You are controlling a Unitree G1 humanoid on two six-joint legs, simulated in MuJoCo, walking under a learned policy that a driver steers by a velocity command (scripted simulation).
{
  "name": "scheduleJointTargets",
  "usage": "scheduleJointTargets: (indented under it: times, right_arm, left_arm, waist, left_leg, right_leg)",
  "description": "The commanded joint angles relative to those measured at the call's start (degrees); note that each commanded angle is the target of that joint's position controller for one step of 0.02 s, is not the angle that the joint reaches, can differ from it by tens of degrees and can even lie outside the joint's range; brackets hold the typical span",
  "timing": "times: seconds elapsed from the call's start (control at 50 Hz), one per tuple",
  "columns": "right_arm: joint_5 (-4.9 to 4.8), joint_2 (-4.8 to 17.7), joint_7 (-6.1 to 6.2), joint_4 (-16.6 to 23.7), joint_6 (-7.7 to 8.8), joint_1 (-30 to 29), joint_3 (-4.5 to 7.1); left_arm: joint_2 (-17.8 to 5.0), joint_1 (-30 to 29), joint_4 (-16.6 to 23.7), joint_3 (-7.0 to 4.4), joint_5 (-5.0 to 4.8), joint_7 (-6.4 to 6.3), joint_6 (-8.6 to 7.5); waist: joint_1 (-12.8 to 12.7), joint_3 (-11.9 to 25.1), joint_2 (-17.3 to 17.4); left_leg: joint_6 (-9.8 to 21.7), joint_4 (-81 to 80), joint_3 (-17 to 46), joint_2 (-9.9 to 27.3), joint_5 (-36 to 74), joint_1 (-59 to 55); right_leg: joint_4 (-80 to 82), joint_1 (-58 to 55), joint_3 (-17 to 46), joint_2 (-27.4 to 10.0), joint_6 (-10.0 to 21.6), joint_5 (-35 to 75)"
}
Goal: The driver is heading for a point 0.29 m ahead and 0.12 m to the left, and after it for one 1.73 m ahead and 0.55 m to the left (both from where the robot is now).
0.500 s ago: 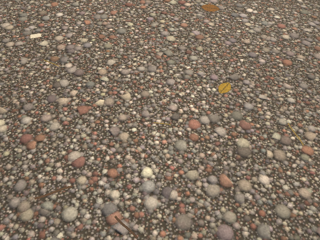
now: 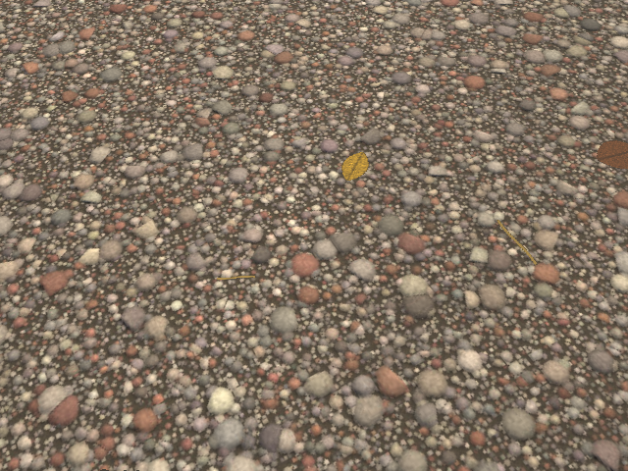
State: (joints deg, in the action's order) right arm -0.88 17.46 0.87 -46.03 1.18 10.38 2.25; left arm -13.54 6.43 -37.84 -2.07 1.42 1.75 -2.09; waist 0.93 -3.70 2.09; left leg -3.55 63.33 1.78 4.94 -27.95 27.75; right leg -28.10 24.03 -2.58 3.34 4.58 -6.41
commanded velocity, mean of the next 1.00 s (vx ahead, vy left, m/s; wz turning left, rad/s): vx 0.06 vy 0.00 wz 0.41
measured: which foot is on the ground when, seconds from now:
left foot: up 0.00-0.28, down 0.30-0.78, up 0.80-1.00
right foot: down 0.00-0.30, up 0.32-0.76, down 0.78-1.00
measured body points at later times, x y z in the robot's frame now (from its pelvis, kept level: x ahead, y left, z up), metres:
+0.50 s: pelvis +0.03 +0.05 +0.02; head +0.07 +0.10 +0.46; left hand +0.13 +0.37 -0.10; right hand +0.21 -0.20 -0.08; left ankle +0.01 +0.14 -0.73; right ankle +0.07 -0.09 -0.65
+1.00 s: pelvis +0.09 +0.04 +0.01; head +0.13 +0.04 +0.46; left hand +0.04 +0.34 -0.09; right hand +0.36 -0.12 -0.09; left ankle +0.03 +0.18 -0.68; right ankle +0.11 -0.08 -0.73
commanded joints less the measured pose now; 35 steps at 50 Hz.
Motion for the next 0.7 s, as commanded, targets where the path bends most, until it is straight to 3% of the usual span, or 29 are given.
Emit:
scheduleJointTargets:
  times: [0.02,0.08,0.14,0.22,0.28,0.3,0.32,0.34,0.36,0.38,0.4,0.42,0.44,0.54,0.62,0.64,0.7]
  right_arm:
    - [0.42,3.12,1.11,-0.11,-1.41,8.79,0.83]
    - [0.40,4.61,1.42,1.21,-2.21,4.70,1.26]
    - [0.14,5.29,1.41,3.17,-3.17,0.74,1.83]
    - [0.19,4.01,0.58,4.02,-3.24,0.15,1.95]
    - [0.28,3.61,-0.68,2.62,-2.97,4.95,2.35]
    - [0.77,5.33,-0.87,2.39,-2.92,6.34,2.89]
    - [1.09,11.47,-0.18,3.20,-2.85,6.79,4.39]
    - [1.90,15.49,-0.17,4.63,-2.60,6.07,5.07]
    - [3.30,13.10,-0.40,5.39,-1.39,6.68,4.58]
    - [2.89,11.87,-0.33,5.66,-0.40,4.19,4.36]
    - [1.55,10.65,-0.10,6.39,-0.11,1.16,4.30]
    - [0.34,9.33,0.23,6.94,-0.19,-0.38,3.90]
    - [0.08,8.49,0.58,7.11,-0.39,-0.31,3.56]
    - [0.05,9.43,1.73,7.55,-1.54,2.76,4.20]
    - [0.26,10.68,1.73,8.85,-2.41,1.77,4.76]
    - [0.07,10.55,1.60,9.04,-2.53,1.83,4.80]
    - [-0.37,9.76,1.16,9.57,-2.46,0.88,4.48]
  left_arm:
    - [-6.87,-1.82,1.33,-2.00,1.06,-0.71,-1.45]
    - [-9.54,-1.36,-0.13,-3.03,0.37,-2.14,-0.62]
    - [-9.90,-0.75,-1.28,-3.34,-0.26,-3.32,0.75]
    - [-9.83,-0.89,-2.31,-3.58,-0.81,-3.91,1.84]
    - [-10.41,-2.42,-2.88,-3.92,-2.27,-4.11,2.92]
    - [-9.33,-0.43,-3.87,-3.86,-2.93,-4.17,3.17]
    - [-6.47,1.06,-3.20,-3.36,-1.48,-3.92,3.10]
    - [-6.17,-4.54,-0.07,-3.19,-0.39,-4.15,2.58]
    - [-7.83,-7.57,0.32,-3.67,-0.22,-4.14,2.35]
    - [-8.42,-6.20,-0.41,-4.11,-1.13,-4.07,2.54]
    - [-8.43,-3.95,-2.01,-4.34,-1.18,-4.39,2.81]
    - [-9.12,-3.41,-2.52,-4.58,-0.84,-4.73,3.01]
    - [-8.67,-3.48,-2.58,-4.55,-0.80,-4.76,2.96]
    - [-6.57,-5.44,-2.04,-3.72,-1.75,-4.52,2.21]
    - [-7.15,-6.18,-2.04,-3.62,-1.99,-3.73,1.79]
    - [-7.46,-5.60,-2.16,-3.66,-2.18,-3.40,1.55]
    - [-8.11,-5.67,-2.00,-3.88,-2.83,-2.27,0.32]
  waist:
    - [2.43,12.24,-7.07]
    - [0.34,11.43,-7.86]
    - [-1.18,8.05,-7.93]
    - [-1.33,7.53,-7.62]
    - [1.82,9.10,-7.82]
    - [2.07,7.98,-5.49]
    - [-0.35,7.52,8.34]
    - [1.38,4.71,16.98]
    - [3.26,7.31,10.23]
    - [1.16,7.60,7.28]
    - [-0.39,7.82,4.20]
    - [-0.89,8.00,4.29]
    - [-1.19,8.79,4.52]
    - [0.28,9.77,5.19]
    - [0.83,8.88,6.96]
    - [0.92,9.69,6.93]
    - [1.02,7.34,8.27]
  left_leg:
    - [-0.96,-8.59,1.14,1.28,4.25,-9.07]
    - [-0.37,-11.67,-0.02,0.92,8.08,-7.40]
    - [0.55,-11.65,-0.44,1.16,6.43,-3.21]
    - [1.94,-16.53,-2.59,0.11,4.35,-3.78]
    - [4.60,-30.90,-6.28,-3.11,12.56,-12.04]
    - [6.81,-38.18,-3.34,-2.80,18.65,-15.07]
    - [11.51,-42.85,13.08,8.51,34.03,-21.15]
    - [21.81,-45.23,27.57,17.88,44.99,-22.54]
    - [23.66,-45.43,26.57,16.87,44.38,-22.21]
    - [20.69,-44.23,21.52,13.59,43.93,-22.79]
    - [17.60,-43.16,18.04,10.80,42.76,-23.16]
    - [16.23,-42.84,16.78,9.94,43.35,-23.35]
    - [16.01,-42.41,15.67,8.75,46.20,-22.70]
    - [15.86,-41.28,16.29,6.66,44.15,-26.34]
    - [16.39,-41.10,19.75,6.07,39.35,-22.15]
    - [16.51,-41.92,21.02,5.66,32.70,-21.39]
    - [16.25,-44.75,25.66,3.86,7.71,-16.16]
  right_leg:
    - [10.37,-4.46,8.16,-15.72,10.59,26.12]
    - [12.55,-6.33,8.39,-17.69,10.79,12.69]
    - [14.94,-7.88,10.02,-19.69,10.64,-1.93]
    - [12.90,-12.06,8.38,-20.71,9.74,0.40]
    - [6.24,-12.77,3.85,-18.84,6.16,5.82]
    - [0.99,-10.58,1.04,-16.17,2.20,2.24]
    - [-13.81,-0.14,-5.67,-9.65,-3.89,-8.98]
    - [-23.56,14.23,-3.71,-0.37,-7.40,-29.41]
    - [-33.25,15.19,3.87,-1.43,-7.07,-30.70]
    - [-35.99,15.81,5.91,-2.58,-6.52,-25.88]
    - [-35.82,16.06,6.39,-3.27,-6.72,-21.90]
    - [-35.18,15.91,6.77,-3.79,-7.15,-19.19]
    - [-36.00,13.92,6.46,-3.25,-7.72,-17.16]
    - [-24.31,12.11,6.87,-1.96,-9.34,-12.67]
    - [-16.31,5.77,7.24,-1.07,-9.67,-13.03]
    - [-14.33,4.05,7.19,-0.86,-9.40,-13.08]
    - [-6.71,-1.26,6.43,-0.33,-7.68,-13.83]
Keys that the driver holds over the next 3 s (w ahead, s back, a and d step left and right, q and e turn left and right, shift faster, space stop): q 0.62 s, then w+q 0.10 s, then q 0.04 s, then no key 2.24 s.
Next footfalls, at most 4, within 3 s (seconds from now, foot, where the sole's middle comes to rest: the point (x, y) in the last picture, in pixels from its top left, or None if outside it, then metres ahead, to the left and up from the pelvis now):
0.30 left None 0.05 0.15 -0.77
0.78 right None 0.15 -0.06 -0.77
1.12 left None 0.09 0.21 -0.77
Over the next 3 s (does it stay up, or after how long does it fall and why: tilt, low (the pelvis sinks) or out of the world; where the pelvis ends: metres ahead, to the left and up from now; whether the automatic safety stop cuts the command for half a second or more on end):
stays up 0.09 0.05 0.01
